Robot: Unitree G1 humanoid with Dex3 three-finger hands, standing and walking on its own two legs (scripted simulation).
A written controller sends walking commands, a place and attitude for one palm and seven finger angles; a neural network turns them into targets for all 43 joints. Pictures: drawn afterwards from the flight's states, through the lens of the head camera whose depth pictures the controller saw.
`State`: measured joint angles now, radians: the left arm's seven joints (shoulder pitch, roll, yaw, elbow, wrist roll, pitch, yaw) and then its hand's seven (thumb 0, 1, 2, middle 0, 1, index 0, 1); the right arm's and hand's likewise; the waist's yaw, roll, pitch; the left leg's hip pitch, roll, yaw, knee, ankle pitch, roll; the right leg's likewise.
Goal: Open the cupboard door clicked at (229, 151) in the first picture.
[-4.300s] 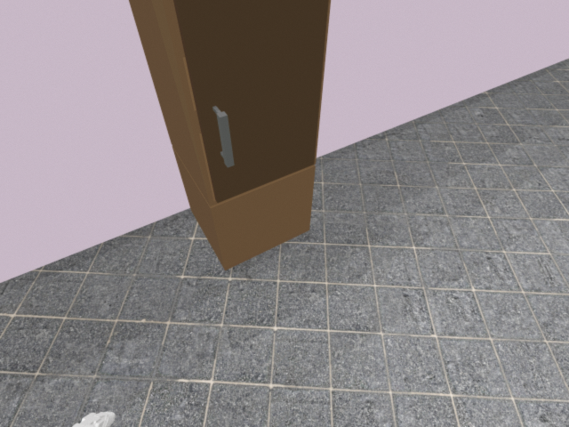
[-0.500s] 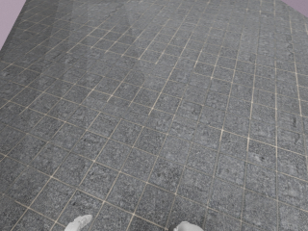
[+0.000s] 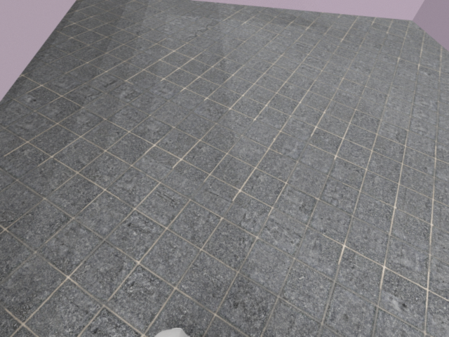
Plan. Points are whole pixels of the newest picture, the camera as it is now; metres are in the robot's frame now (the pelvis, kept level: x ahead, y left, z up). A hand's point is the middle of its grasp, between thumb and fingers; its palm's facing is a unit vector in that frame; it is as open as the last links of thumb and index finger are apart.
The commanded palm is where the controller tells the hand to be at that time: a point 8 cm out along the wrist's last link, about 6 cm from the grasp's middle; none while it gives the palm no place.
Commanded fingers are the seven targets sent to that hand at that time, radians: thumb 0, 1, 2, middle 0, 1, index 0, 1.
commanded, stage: turn to face it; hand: left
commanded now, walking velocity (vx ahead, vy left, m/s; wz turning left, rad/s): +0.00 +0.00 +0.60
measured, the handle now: out of the picture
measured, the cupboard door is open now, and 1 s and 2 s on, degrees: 0 0 0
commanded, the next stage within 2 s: none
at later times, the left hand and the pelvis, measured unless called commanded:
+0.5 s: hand out of the picture +0.10 +0.19 -0.14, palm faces +0.29 -0.92 -0.26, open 7.4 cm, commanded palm none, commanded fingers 0.00 0.90 0.90 -0.20 -0.30 -0.20 -0.30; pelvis +0.04 -0.04 +0.01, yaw +17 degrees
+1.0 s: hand out of the picture -0.07 +0.16 -0.18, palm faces +0.60 -0.76 -0.25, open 7.4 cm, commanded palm none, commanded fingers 0.00 0.90 0.90 -0.20 -0.30 -0.20 -0.30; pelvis +0.04 -0.02 +0.00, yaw +36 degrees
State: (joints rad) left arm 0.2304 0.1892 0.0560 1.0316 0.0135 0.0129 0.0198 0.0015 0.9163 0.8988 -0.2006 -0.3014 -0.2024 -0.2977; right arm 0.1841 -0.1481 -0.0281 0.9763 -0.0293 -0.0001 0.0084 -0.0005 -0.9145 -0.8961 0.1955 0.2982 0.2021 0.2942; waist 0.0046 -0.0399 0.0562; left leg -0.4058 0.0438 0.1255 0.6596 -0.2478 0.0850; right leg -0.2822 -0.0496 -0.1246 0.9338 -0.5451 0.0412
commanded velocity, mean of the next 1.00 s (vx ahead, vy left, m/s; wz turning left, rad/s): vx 0.00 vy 0.00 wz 0.60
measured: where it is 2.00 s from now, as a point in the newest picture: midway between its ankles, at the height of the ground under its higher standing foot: outside the picture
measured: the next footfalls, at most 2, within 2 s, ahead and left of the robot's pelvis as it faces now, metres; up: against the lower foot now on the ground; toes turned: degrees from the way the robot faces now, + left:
right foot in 0.52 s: +0.10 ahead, -0.16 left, +0.00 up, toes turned +17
left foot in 0.94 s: +0.01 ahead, +0.09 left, +0.00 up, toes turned +42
